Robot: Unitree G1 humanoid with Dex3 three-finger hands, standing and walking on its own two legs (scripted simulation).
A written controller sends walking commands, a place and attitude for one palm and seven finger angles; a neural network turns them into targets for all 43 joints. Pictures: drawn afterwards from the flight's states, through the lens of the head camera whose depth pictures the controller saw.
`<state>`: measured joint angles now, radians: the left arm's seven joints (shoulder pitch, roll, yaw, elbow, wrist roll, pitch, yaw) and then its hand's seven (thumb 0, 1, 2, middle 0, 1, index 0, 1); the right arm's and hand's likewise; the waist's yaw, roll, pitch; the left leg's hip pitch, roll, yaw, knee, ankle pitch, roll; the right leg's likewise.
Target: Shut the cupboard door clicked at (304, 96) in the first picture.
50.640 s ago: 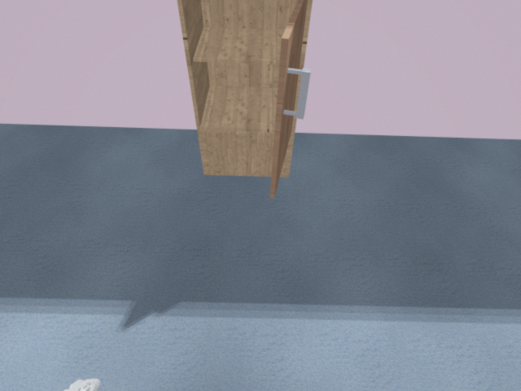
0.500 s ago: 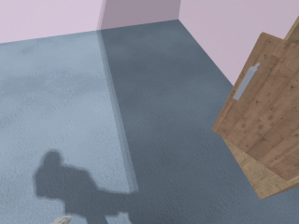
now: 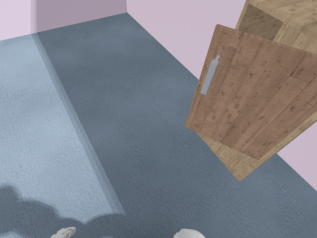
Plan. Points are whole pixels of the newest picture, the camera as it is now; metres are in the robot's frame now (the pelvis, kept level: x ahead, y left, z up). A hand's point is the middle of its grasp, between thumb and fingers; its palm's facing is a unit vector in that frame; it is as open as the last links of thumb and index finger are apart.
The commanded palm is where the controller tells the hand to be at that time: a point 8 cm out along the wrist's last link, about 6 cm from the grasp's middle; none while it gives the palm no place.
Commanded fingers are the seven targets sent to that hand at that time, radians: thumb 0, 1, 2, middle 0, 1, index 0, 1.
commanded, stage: turn to face it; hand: left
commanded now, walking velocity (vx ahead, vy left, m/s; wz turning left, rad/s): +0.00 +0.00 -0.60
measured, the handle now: (210, 75) +0.68 -0.16 -0.01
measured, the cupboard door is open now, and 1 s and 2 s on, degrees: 30 30 30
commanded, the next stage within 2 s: take the last steps up to it in 0.66 s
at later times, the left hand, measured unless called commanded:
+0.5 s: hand out of the picture +0.14 +0.15 -0.16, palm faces -0.21 -0.94 -0.25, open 7.4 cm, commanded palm none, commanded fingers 0.00 0.90 0.90 -0.20 -0.30 -0.20 -0.30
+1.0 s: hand (120, 223) +0.18 +0.12 -0.16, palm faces -0.35 -0.91 -0.23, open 7.4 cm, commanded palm none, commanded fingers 0.00 0.90 0.90 -0.20 -0.30 -0.20 -0.30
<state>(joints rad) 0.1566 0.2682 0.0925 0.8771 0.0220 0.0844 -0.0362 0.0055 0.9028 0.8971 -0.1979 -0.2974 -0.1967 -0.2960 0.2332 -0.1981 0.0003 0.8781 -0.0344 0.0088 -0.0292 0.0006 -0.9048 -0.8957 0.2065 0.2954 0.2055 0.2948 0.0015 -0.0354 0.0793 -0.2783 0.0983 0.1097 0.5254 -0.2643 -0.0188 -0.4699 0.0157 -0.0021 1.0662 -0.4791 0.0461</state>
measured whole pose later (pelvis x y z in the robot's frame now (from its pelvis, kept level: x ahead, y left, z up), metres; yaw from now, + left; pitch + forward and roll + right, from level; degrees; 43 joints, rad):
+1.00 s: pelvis +0.06 -0.05 +0.00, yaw -23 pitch +1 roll -1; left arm 0.25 0.19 0.05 0.97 0.03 0.01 -0.01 0.00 0.90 0.90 -0.20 -0.30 -0.20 -0.30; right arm 0.26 -0.24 -0.04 1.01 -0.03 0.04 -0.01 0.00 -0.91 -0.90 0.21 0.30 0.20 0.29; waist 0.00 0.03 0.03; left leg -0.43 0.06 0.04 0.96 -0.46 -0.03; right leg -0.18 0.02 -0.02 0.48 -0.32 -0.03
